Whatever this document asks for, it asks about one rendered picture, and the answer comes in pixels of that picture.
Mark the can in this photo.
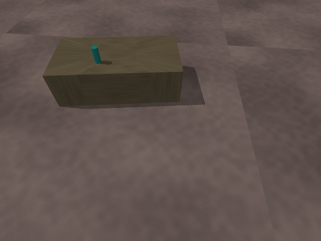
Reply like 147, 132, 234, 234
91, 46, 101, 64

